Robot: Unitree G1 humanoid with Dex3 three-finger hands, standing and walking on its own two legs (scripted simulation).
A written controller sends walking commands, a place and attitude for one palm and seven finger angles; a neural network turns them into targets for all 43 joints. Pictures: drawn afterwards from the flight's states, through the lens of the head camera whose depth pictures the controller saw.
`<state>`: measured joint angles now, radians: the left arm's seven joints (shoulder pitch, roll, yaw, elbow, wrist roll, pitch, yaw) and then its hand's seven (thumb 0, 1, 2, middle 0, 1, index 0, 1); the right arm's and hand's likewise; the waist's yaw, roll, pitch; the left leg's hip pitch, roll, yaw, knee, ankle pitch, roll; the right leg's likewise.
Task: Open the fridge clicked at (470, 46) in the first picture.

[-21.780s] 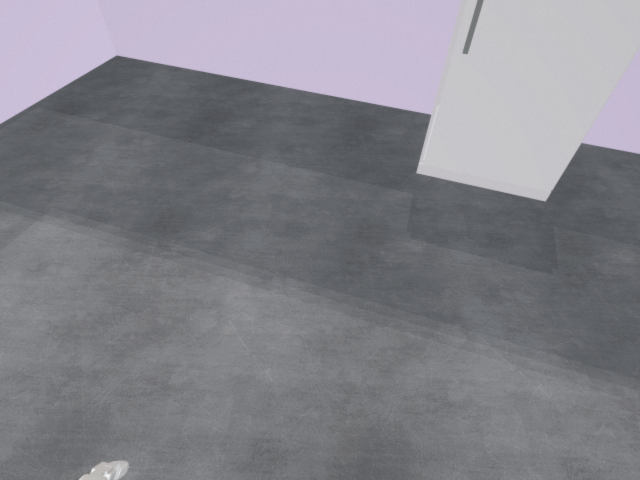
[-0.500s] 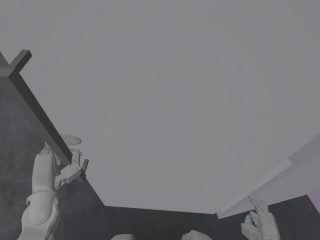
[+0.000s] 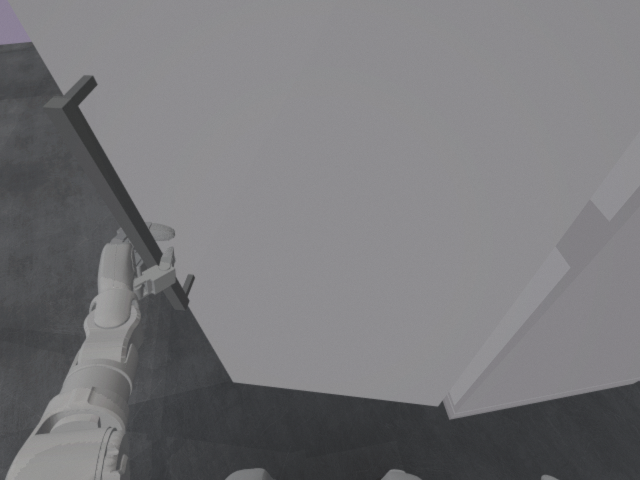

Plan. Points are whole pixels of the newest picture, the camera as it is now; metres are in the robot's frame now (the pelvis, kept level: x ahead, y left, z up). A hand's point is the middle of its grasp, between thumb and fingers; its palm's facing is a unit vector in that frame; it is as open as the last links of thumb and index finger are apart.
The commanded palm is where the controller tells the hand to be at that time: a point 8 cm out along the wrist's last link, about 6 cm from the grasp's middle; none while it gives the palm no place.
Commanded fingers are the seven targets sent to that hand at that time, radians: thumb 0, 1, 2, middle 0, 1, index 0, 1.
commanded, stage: stop walking and hold the door back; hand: left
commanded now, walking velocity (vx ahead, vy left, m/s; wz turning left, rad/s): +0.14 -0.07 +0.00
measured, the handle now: (144, 221) +0.42 +0.25 +0.09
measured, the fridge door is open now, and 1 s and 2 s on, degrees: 73 71 66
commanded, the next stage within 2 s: loosen the grip on the handle in 0.92 s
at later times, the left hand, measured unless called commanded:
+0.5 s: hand (178, 236) +0.43 +0.23 +0.04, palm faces +0.26 -0.94 -0.22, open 5.6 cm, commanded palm +0.39 +0.29 +0.03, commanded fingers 0.00 0.90 0.90 -0.45 -1.40 -0.45 -1.40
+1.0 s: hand (170, 255) +0.40 +0.23 +0.03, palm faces +0.21 -0.94 -0.26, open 5.5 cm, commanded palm +0.37 +0.28 +0.04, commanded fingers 0.00 0.90 0.90 -0.45 -1.40 -0.45 -1.40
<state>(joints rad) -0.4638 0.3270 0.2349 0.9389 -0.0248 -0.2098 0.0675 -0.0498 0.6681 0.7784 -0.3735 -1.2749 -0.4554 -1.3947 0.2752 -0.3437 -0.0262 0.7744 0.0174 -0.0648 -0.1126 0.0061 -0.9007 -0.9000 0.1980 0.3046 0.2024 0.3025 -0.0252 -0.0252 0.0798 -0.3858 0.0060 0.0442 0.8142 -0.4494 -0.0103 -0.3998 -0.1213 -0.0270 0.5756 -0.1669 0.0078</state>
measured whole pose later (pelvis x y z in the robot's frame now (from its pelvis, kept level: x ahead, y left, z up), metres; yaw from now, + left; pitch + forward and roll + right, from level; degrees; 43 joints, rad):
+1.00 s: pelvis +0.01 +0.01 +0.00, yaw -7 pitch +0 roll -1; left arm -0.39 0.37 0.29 0.85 -0.02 -0.20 0.05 -0.02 0.67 0.79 -0.36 -1.31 -0.46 -1.39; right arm 0.23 -0.24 0.05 0.70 0.03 -0.06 -0.11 0.00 -0.90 -0.90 0.20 0.31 0.20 0.30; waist -0.02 0.03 0.05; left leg -0.32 0.06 0.05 0.56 -0.25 -0.02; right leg -0.27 0.01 -0.06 0.53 -0.27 -0.01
